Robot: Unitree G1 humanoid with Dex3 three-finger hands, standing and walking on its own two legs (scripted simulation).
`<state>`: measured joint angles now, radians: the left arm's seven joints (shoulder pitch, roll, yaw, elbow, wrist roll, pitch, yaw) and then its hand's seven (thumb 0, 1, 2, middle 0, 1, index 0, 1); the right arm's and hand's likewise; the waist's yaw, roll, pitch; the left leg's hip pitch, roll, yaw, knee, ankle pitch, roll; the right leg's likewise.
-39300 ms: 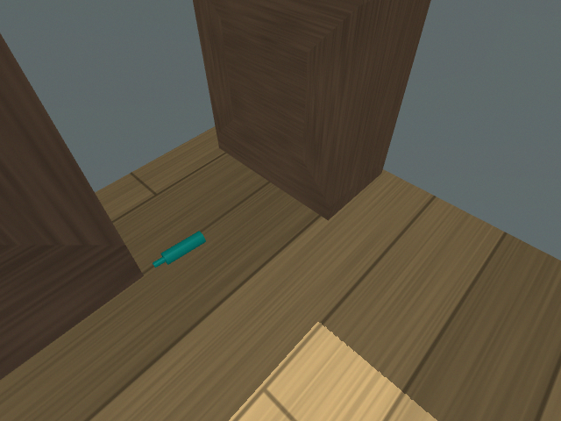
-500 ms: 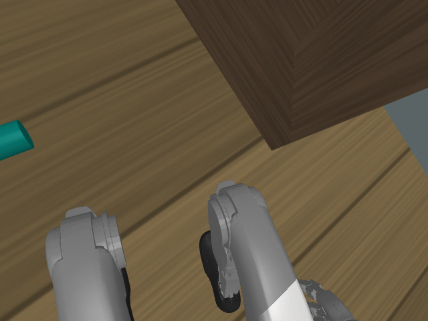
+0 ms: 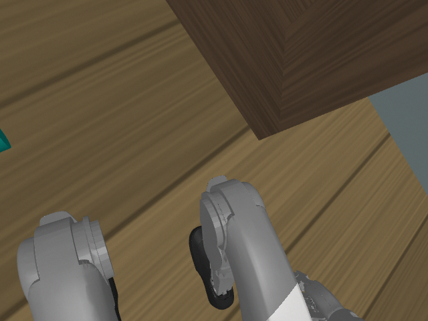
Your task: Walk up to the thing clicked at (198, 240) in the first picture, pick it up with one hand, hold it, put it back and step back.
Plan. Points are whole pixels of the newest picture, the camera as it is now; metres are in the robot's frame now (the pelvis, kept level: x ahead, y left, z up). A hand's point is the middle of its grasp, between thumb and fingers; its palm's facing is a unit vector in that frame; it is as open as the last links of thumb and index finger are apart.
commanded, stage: rest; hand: left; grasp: from above
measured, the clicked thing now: out of the picture +0.41 +0.40 -0.25
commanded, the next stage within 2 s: open in 0.78 s
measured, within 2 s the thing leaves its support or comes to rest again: rests again in 1.20 s
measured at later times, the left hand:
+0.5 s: hand out of the picture +0.42 +0.36 -0.24, palm faces -0.40 -0.22 -0.89, open 8.7 cm
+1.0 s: hand out of the picture +0.42 +0.36 -0.25, palm faces -0.41 -0.22 -0.89, open 8.8 cm
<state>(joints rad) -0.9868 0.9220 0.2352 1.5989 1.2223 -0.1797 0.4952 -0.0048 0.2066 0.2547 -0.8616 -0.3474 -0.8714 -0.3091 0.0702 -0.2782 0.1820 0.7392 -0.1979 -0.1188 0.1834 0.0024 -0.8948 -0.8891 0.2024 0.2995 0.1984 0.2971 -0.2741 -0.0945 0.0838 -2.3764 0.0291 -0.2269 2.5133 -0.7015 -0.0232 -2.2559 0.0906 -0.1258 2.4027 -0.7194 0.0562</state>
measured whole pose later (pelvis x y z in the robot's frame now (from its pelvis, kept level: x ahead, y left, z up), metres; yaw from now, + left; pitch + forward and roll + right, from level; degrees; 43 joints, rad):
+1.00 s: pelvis -0.01 +0.01 +0.00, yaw -3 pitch +26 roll -14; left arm -1.04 1.05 0.17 1.77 1.20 -0.19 0.61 -0.01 0.18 0.34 -0.80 -0.45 -0.81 -0.42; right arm 0.05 -0.33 0.32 0.71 -0.26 -0.23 0.23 0.00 -0.90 -0.89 0.20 0.30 0.20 0.30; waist -0.33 -0.16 0.16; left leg -2.35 0.03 -0.29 2.56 -0.70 -0.02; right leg -2.21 0.11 -0.18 2.39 -0.69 0.06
